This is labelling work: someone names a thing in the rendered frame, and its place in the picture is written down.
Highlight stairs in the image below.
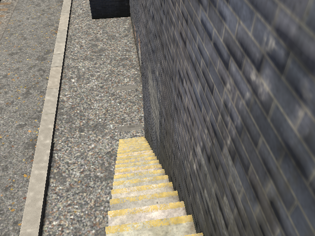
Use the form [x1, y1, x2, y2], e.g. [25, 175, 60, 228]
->
[105, 137, 204, 236]

